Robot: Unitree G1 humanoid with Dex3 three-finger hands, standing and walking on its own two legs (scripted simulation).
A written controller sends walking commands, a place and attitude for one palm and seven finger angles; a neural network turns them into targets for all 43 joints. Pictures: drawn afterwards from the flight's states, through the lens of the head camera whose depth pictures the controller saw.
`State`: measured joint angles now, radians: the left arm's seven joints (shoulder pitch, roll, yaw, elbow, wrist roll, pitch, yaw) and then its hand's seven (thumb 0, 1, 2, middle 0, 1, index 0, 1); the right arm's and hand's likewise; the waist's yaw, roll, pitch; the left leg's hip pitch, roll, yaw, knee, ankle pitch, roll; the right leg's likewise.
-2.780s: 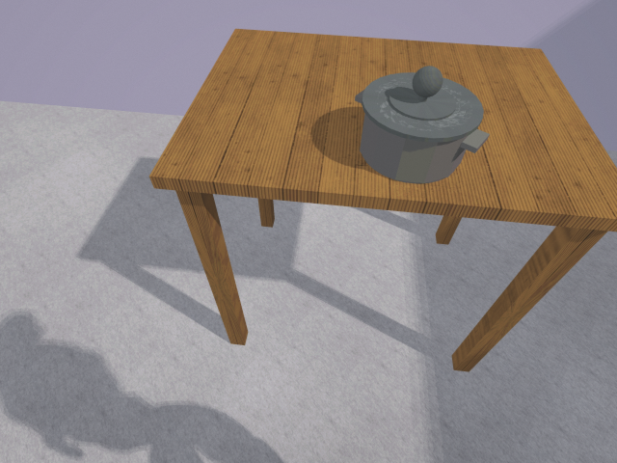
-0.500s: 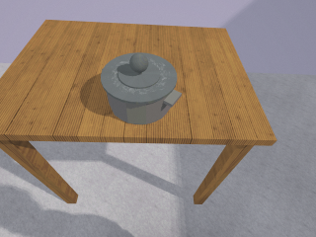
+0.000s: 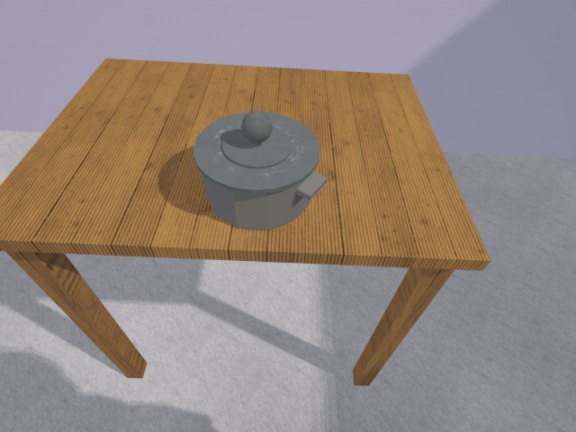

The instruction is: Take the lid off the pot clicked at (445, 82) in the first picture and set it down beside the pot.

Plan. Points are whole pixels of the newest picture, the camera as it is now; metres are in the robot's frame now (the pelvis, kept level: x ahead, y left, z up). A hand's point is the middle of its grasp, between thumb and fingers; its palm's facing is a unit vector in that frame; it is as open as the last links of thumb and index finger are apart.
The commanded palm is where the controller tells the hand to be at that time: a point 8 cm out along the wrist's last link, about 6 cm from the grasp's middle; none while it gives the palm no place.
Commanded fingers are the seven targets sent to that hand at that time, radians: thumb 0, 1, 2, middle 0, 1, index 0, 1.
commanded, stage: look again from close up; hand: left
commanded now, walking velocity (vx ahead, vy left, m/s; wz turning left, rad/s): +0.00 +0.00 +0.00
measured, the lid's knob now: (256, 127) +0.52 +0.10 +0.16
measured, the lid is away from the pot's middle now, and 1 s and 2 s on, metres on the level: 0.00 0.00 0.00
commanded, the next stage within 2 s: shuffle to correct the standing spot in 1.64 s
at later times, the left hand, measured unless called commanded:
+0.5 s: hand out of the picture +0.00 +0.21 -0.19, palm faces +0.03 -0.98 -0.19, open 7.4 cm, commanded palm none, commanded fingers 0.00 0.90 0.90 -0.20 -0.30 -0.20 -0.30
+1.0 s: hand out of the picture -0.06 +0.20 -0.19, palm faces +0.05 -0.98 -0.17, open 7.4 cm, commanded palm none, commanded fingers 0.00 0.90 0.90 -0.20 -0.30 -0.20 -0.30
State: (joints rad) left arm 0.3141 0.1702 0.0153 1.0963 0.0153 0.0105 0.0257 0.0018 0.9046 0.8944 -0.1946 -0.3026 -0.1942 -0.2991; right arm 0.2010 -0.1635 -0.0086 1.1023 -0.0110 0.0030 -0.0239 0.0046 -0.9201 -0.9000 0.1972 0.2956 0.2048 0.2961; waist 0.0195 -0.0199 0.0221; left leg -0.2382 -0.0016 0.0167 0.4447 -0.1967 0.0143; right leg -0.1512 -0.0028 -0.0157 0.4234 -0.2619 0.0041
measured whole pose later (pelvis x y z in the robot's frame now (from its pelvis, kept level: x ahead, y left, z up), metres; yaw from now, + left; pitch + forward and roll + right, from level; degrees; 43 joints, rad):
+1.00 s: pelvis -0.03 +0.03 +0.00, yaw +1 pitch -2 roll -1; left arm 0.36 0.17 -0.01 1.07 0.02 0.00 0.04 0.00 0.90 0.89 -0.19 -0.30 -0.19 -0.30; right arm 0.26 -0.16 -0.01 1.07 0.00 0.00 -0.02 0.01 -0.93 -0.90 0.20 0.30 0.21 0.30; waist 0.02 -0.03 0.03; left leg -0.28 -0.03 0.02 0.47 -0.16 0.05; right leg -0.19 -0.04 -0.02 0.45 -0.23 0.04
